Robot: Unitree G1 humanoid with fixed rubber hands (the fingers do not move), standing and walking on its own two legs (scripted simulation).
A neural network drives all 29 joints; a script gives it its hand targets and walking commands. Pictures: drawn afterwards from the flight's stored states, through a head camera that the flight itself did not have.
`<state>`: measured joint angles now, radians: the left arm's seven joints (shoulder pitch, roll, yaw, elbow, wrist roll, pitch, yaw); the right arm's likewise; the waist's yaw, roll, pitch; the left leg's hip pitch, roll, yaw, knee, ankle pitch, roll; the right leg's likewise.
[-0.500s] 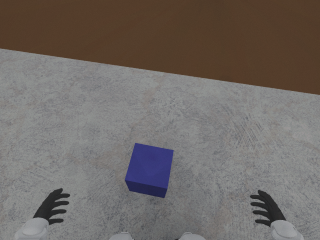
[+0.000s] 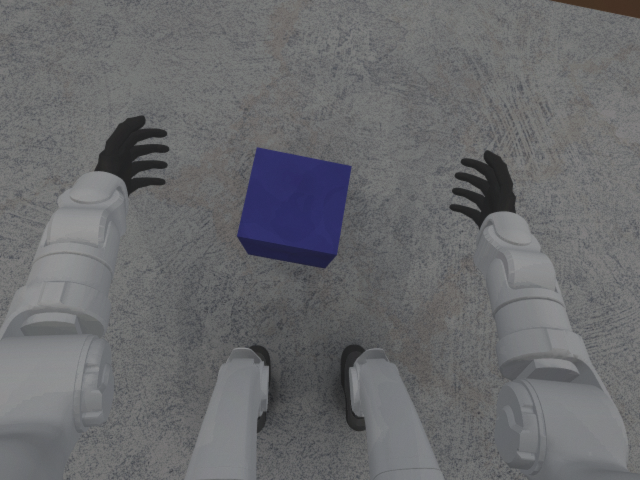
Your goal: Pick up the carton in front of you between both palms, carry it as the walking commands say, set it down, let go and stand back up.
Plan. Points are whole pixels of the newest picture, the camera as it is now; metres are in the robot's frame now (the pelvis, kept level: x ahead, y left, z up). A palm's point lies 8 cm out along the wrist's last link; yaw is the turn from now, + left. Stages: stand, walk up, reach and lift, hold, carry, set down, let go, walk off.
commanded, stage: reach and lift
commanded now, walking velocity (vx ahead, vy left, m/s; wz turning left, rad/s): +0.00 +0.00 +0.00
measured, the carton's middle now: (294, 214) +0.54 +0.01 -0.55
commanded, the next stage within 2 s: none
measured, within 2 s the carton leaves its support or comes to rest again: neither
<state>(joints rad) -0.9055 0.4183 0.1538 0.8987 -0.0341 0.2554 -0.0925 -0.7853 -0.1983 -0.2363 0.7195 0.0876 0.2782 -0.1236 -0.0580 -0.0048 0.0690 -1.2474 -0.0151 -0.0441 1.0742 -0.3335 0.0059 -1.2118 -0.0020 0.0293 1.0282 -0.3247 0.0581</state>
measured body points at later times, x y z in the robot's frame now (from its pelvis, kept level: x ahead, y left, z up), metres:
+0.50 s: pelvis +0.02 +0.00 -0.03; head +0.37 +0.03 +0.26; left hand +0.59 +0.20 -0.18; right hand +0.53 -0.18 -0.18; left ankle +0.08 +0.11 -0.64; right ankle +0.08 -0.15 -0.64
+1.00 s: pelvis -0.03 -0.01 -0.25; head +0.35 +0.02 -0.02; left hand +0.56 +0.20 -0.43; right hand +0.51 -0.19 -0.42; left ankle +0.08 +0.11 -0.64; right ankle +0.08 -0.16 -0.64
